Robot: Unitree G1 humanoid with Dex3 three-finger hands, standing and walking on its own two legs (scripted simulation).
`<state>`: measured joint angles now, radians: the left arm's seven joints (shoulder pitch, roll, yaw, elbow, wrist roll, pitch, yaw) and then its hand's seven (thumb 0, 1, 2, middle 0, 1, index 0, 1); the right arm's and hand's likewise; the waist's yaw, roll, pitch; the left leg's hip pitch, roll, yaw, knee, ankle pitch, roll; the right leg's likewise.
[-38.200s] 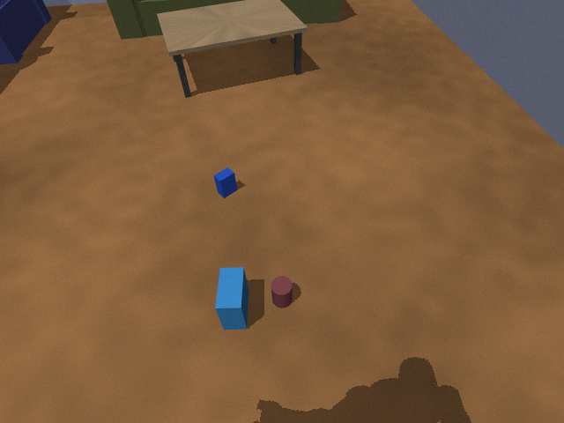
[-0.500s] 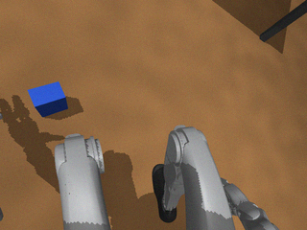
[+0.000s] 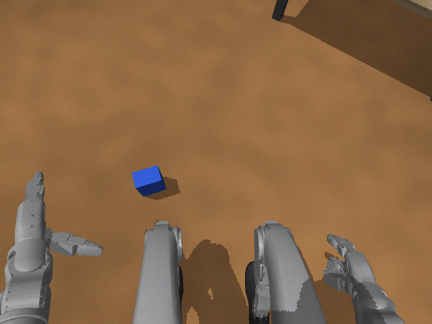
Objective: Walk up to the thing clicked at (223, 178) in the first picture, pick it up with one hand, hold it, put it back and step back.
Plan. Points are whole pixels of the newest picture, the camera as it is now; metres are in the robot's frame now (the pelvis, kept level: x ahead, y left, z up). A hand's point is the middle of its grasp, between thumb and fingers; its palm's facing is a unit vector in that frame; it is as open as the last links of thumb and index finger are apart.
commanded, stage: home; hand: left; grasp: from the side
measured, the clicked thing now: (150, 181) +0.48 +0.23 -0.46
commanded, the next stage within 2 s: none
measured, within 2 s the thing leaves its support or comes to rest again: neither
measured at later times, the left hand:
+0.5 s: hand (52, 237) +0.25 +0.21 +0.11, palm faces +0.16 -0.93 -0.33, open 17.6 cm
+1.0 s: hand (43, 262) +0.22 +0.20 +0.15, palm faces +0.15 -0.94 -0.29, open 17.4 cm
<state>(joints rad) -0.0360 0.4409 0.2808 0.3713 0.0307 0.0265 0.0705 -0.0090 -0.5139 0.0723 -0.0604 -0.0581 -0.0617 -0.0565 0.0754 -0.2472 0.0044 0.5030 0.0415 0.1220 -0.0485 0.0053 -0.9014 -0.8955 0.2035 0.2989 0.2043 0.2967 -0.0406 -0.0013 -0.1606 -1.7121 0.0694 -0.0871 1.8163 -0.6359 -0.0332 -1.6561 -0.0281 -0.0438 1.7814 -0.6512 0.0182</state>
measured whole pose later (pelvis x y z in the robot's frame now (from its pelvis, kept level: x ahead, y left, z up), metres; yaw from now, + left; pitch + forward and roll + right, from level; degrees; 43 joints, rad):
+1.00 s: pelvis +0.07 +0.01 +0.20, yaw +4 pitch +8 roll -2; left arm 0.48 0.21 -0.02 -0.03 0.00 0.29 0.14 -0.01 -0.54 0.06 -0.05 -0.05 -0.05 -0.05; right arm 0.27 -0.20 0.03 0.49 0.01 -0.11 -0.18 0.01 -0.90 -0.90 0.20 0.30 0.21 0.30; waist -0.03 0.03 -0.10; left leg -0.64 0.06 -0.04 0.97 -0.47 -0.03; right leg -0.58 -0.04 -0.07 0.92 -0.47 0.03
